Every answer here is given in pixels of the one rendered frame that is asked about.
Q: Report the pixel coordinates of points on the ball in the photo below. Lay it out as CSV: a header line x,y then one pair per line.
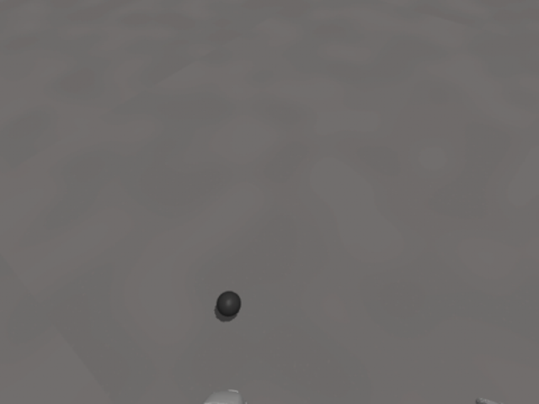
x,y
228,303

